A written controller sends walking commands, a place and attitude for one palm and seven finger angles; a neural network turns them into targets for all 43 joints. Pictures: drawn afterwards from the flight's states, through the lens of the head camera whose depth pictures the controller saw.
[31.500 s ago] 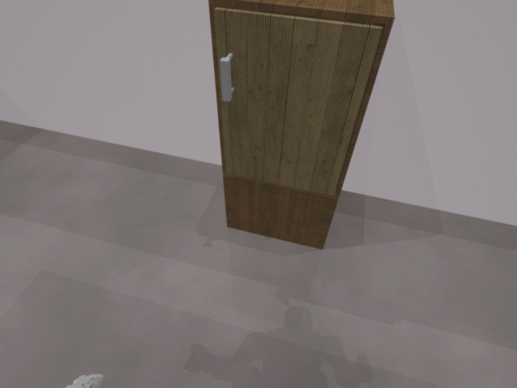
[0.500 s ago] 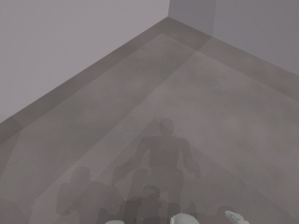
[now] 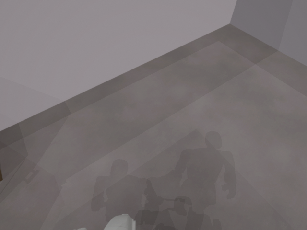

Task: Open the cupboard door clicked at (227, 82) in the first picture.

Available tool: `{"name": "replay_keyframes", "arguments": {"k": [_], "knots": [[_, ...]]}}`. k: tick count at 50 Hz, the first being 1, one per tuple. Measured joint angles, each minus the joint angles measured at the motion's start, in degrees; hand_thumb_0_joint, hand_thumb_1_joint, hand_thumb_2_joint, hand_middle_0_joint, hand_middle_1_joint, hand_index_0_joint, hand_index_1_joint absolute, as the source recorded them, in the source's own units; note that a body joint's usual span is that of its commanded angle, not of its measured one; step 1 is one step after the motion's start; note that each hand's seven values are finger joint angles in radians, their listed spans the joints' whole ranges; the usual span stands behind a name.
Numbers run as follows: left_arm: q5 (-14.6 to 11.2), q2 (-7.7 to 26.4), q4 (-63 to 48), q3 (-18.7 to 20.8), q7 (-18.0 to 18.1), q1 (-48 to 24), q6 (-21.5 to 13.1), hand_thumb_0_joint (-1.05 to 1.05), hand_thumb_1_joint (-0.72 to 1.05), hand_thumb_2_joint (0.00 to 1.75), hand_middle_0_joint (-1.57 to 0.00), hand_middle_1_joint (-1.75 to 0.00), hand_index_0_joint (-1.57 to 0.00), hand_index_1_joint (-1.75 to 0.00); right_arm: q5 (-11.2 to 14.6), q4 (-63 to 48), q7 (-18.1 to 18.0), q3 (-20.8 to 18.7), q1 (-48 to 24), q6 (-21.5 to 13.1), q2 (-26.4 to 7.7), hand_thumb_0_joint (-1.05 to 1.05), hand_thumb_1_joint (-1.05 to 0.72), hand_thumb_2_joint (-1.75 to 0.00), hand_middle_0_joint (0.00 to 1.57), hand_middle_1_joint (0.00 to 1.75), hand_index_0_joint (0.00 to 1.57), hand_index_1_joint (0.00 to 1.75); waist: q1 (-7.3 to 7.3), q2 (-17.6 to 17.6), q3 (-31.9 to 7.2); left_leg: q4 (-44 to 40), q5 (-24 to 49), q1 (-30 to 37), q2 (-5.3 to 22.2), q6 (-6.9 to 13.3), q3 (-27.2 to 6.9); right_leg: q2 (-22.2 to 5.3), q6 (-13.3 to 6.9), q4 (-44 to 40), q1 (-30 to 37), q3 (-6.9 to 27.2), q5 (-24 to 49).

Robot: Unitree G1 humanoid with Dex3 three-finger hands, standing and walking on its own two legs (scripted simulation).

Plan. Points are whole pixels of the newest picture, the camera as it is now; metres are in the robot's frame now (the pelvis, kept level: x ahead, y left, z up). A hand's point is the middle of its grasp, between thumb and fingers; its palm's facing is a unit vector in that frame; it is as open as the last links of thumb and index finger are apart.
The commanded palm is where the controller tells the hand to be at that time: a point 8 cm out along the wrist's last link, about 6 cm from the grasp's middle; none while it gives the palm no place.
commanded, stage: turn to face it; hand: left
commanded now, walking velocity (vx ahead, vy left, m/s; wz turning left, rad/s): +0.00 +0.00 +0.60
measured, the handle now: out of the picture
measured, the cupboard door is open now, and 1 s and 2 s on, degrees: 39 39 39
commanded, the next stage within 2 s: none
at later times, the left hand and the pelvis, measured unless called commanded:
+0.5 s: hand out of the picture +0.07 +0.24 -0.16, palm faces +0.28 -0.93 -0.26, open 7.4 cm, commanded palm none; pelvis +0.02 +0.01 +0.00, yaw +16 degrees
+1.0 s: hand out of the picture -0.05 +0.18 -0.19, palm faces +0.60 -0.76 -0.24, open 7.3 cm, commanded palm none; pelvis +0.04 -0.01 -0.02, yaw +37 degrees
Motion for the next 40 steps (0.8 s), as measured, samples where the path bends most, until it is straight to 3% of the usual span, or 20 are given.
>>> {"name": "replay_keyframes", "arguments": {"k": [5,7,9,11,16,21,26,29,31,33,36,40], "knots": [[0.36,1.76,0.94,0.84,-0.36,1.43,0.21,0.0,0.91,0.9,-0.2,-0.3,-0.2,-0.3,0.12,-0.85,0.16,0.7,-2.37,-0.52,0.8,0.0,-0.91,-0.9,0.19,0.3,0.2,0.3,1.7,-1.52,0.68,-13.37,0.45,5.2,-0.28,1.36,2.87,-1.57,1.0,4.08,-0.1,-3.66,-3.01],[0.11,2.7,1.39,1.29,-0.58,2.42,0.53,0.0,0.91,0.9,-0.2,-0.3,-0.2,-0.3,0.04,-1.96,0.31,1.0,-2.81,-1.31,0.86,0.0,-0.91,-0.9,0.19,0.3,0.2,0.3,1.92,-1.99,0.19,-20.72,6.35,8.47,-0.8,2.49,3.66,-2.58,1.88,8.32,-1.4,-4.77,-5.36],[-0.29,3.96,2.26,1.81,-0.69,1.92,1.9,0.0,0.91,0.9,-0.2,-0.3,-0.2,-0.3,-0.15,-2.79,0.09,1.0,-3.17,-2.59,1.35,0.0,-0.91,-0.9,0.19,0.3,0.2,0.3,1.77,-3.22,0.12,-19.21,7.24,7.18,-2.13,5.69,3.08,-2.94,3.7,18.97,-5.78,-0.79,-10.73],[-0.21,4.72,2.62,2.11,-0.46,1.0,3.41,0.01,0.91,0.9,-0.2,-0.3,-0.2,-0.3,-0.24,-3.25,-0.28,1.43,-2.88,-3.11,1.66,0.0,-0.91,-0.9,0.2,0.3,0.2,0.3,2.15,-3.38,-0.05,-18.53,5.93,6.9,-2.44,7.39,2.25,-1.15,4.45,29.19,-10.45,4.14,-13.86],[0.03,5.13,1.86,2.52,-0.95,-1.95,3.6,0.01,0.91,0.9,-0.2,-0.3,-0.2,-0.3,-0.34,-2.84,-1.58,1.95,-0.73,-3.36,2.18,0.0,-0.91,-0.9,0.2,0.3,0.21,0.3,1.93,-2.15,-1.0,-24.66,9.28,8.97,-2.99,7.3,-0.96,0.73,5.68,37.55,-17.28,10.11,-6.45],[0.01,4.9,0.04,2.34,-1.13,-4.23,3.01,0.01,0.91,0.9,-0.2,-0.3,-0.2,-0.3,-0.36,-1.63,-1.48,2.06,1.76,-3.15,2.6,0.0,-0.9,-0.9,0.2,0.3,0.21,0.3,1.23,-0.98,-1.82,-28.28,11.65,9.92,-3.24,6.76,-4.26,1.4,6.33,31.98,-17.69,12.28,-4.21],[-0.25,4.14,-1.11,1.81,-1.07,-6.09,2.79,0.01,0.91,0.9,-0.2,-0.3,-0.2,-0.3,-0.69,-0.85,-1.22,1.37,3.8,-2.5,2.57,0.0,-0.9,-0.9,0.2,0.3,0.21,0.3,-0.33,0.51,-2.14,-27.53,11.72,8.7,-3.52,5.31,-7.86,3.36,5.92,19.76,-13.27,12.33,-5.67],[-0.56,3.58,-1.97,1.35,-0.99,-6.33,1.82,0.0,0.91,0.9,-0.2,-0.3,-0.2,-0.3,-0.44,-0.56,-1.21,0.72,4.83,-1.92,2.17,0.0,-0.9,-0.9,0.2,0.3,0.21,0.3,-0.93,1.29,-2.4,-24.73,10.6,6.88,-4.17,3.87,-10.08,4.96,5.26,7.4,-7.57,11.5,-1.24],[-0.19,2.77,-2.17,1.06,-0.64,-6.03,0.73,0.0,0.9,0.9,-0.2,-0.3,-0.2,-0.3,0.03,-0.14,-1.18,0.01,4.97,-1.47,1.4,0.0,-0.9,-0.9,0.2,0.3,0.21,0.3,-0.72,2.11,-2.32,-18.25,4.62,4.17,-4.53,3.17,-10.37,5.08,2.81,3.89,-5.79,10.57,0.46],[-0.01,1.5,-1.94,0.3,-0.37,-5.51,0.58,0.0,0.9,0.9,-0.2,-0.3,-0.2,-0.3,-0.1,0.29,-1.03,-0.69,4.67,-0.8,0.34,0.0,-0.9,-0.9,0.2,0.3,0.21,0.3,-1.28,3.16,-1.67,-5.56,-1.75,0.22,-4.71,2.74,-8.53,4.5,0.92,4.6,-4.85,8.56,-0.47],[-0.19,0.22,-1.44,-0.23,-0.16,-3.9,0.69,0.0,0.9,0.9,-0.2,-0.3,-0.2,-0.3,-0.34,0.78,-0.54,-1.14,4.07,-0.16,-0.51,0.0,-0.91,-0.9,0.2,0.3,0.2,0.3,-1.61,2.99,-1.33,8.08,-0.6,-3.58,-3.32,1.48,-4.76,3.19,0.31,2.24,-2.46,6.31,-0.13],[-0.16,-0.3,-0.48,-0.41,-0.15,-2.22,0.54,0.0,0.9,0.9,-0.2,-0.3,-0.2,-0.3,-0.19,0.67,-0.17,-0.82,3.14,0.03,-0.24,0.0,-0.91,-0.9,0.2,0.3,0.2,0.3,-1.62,0.95,-0.89,7.29,0.56,-2.95,-1.02,0.17,-1.86,1.3,0.35,-0.26,-0.25,3.38,0.42]]}}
